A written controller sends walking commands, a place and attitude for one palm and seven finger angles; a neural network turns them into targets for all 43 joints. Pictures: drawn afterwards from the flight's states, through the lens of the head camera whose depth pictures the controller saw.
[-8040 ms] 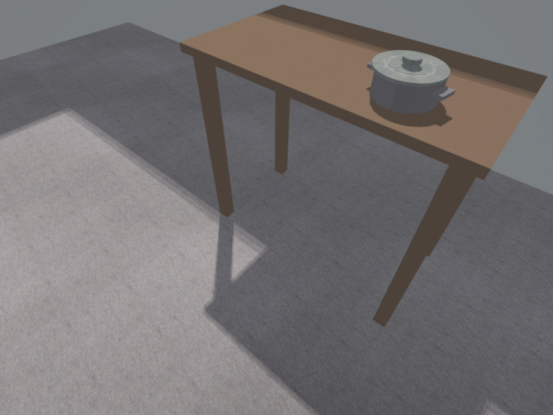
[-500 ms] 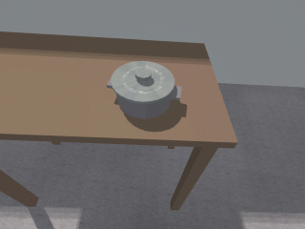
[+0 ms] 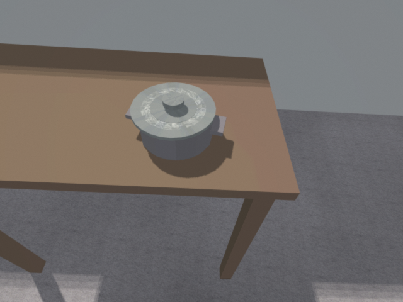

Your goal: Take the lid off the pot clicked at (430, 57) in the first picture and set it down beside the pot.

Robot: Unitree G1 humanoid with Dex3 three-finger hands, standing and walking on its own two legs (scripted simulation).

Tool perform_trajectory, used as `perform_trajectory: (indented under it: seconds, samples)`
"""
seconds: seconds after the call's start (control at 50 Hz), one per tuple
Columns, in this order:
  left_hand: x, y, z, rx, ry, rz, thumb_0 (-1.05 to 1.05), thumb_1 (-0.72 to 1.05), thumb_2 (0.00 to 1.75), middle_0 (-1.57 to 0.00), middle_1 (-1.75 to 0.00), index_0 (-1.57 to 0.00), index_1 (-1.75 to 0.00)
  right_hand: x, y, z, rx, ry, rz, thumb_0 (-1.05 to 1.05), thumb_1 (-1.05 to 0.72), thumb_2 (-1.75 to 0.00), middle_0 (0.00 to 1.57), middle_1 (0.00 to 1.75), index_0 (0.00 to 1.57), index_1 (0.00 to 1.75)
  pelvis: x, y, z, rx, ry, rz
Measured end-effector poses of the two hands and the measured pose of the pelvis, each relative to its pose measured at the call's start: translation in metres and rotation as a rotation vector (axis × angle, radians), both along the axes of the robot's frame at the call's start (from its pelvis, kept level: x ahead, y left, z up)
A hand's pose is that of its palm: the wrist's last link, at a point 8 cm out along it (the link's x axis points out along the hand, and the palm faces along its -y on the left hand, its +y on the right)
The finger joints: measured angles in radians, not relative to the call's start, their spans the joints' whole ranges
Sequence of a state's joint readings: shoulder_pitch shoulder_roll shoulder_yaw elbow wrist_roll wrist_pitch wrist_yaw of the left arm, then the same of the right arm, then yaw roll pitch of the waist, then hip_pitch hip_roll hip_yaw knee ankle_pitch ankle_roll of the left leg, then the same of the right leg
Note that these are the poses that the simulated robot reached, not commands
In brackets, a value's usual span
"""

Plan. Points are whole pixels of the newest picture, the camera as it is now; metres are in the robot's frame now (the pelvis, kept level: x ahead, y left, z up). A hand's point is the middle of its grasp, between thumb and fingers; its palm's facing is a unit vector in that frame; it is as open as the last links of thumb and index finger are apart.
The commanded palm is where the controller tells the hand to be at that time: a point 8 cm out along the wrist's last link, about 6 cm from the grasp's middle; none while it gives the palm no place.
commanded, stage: look again from close up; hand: left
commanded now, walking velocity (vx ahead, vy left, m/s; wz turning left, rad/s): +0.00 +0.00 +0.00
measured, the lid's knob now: (173, 101) +0.47 +0.10 +0.15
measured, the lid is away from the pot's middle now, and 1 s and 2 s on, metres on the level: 0.00 0.00 0.00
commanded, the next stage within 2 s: shuffle to correct the standing spot in 0.92 s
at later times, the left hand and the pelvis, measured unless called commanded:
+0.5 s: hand out of the picture +0.03 +0.15 -0.18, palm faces +0.03 -0.98 -0.19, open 7.4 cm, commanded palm none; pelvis +0.02 -0.02 +0.00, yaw +0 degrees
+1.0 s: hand out of the picture +0.03 +0.14 -0.18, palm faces +0.05 -0.98 -0.19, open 7.4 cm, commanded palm none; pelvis +0.03 -0.03 +0.00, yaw +1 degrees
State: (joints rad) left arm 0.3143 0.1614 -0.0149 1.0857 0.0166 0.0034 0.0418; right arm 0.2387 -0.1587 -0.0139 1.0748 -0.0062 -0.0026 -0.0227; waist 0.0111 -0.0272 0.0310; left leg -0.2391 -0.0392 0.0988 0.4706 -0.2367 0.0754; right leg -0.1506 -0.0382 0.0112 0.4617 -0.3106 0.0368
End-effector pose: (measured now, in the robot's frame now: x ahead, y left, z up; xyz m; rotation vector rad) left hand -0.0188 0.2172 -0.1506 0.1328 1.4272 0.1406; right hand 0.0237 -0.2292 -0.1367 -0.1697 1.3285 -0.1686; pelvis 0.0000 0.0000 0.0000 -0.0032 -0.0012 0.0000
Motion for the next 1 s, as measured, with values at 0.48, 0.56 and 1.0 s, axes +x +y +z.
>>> perform_trajectory:
  seconds: [0.48,0.56,1.0]
  samples:
    - [0.04,-0.02,0.003,0.013,-0.053,-0.002,0.0,0.9,0.9,-0.2,-0.3,-0.2,-0.3,0.018,-0.021,-0.002,0.003,0.018,0.004,0.01,-0.93,-0.9,0.2,0.3,0.2,0.29,0.02,-0.023,0.001,0.006,0.0,0.005]
    - [0.043,-0.021,0.004,0.017,-0.052,0.001,0.0,0.9,0.9,-0.2,-0.3,-0.2,-0.3,0.019,-0.023,-0.003,0.005,0.029,0.005,0.01,-0.93,-0.9,0.2,0.3,0.2,0.29,0.022,-0.025,0.001,0.007,0.001,0.007]
    - [0.045,-0.031,0.005,0.021,-0.051,0.022,0.0,0.9,0.9,-0.2,-0.3,-0.2,-0.3,0.024,-0.03,-0.004,0.007,0.037,0.008,0.01,-0.93,-0.9,0.2,0.3,0.2,0.29,0.03,-0.035,0.002,0.011,-0.006,0.013]
